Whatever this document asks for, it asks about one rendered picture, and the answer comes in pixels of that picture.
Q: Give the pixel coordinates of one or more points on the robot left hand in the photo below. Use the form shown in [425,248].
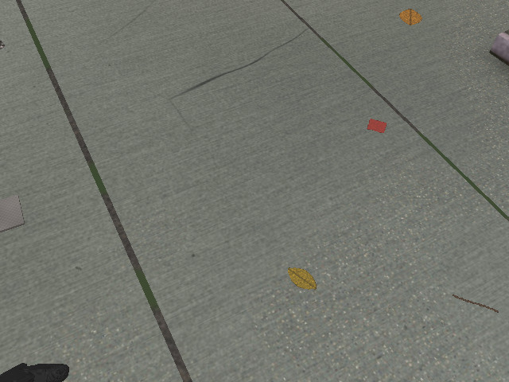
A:
[36,373]

